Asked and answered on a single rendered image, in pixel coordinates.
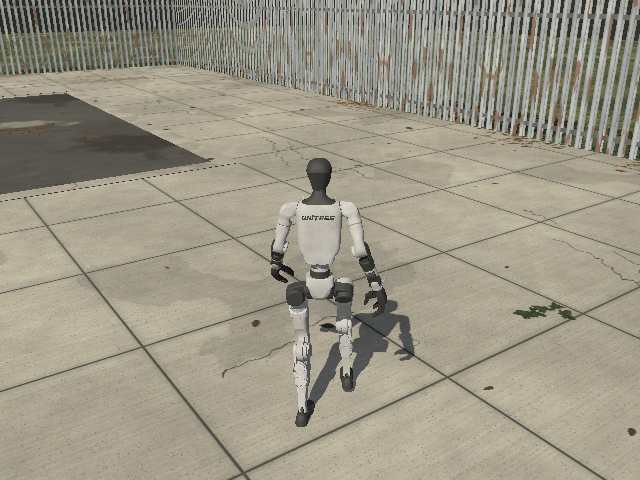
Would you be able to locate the robot right upper arm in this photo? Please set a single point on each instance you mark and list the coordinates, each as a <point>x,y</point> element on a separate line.
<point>351,212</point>

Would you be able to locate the robot left foot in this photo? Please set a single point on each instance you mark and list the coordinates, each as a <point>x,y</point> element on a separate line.
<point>302,418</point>

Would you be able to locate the left robot hand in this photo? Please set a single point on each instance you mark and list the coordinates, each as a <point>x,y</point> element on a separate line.
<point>277,276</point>

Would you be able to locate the robot left upper arm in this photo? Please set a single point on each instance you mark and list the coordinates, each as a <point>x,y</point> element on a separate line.
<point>287,211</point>

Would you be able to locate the robot left forearm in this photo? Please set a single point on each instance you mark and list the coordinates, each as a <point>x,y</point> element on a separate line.
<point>276,258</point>

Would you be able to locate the robot right forearm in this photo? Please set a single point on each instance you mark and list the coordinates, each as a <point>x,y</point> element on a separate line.
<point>370,271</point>

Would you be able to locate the robot right thigh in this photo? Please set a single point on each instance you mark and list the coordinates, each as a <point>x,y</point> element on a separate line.
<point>343,290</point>

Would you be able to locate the right robot hand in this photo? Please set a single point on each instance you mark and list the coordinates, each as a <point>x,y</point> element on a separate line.
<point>382,300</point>

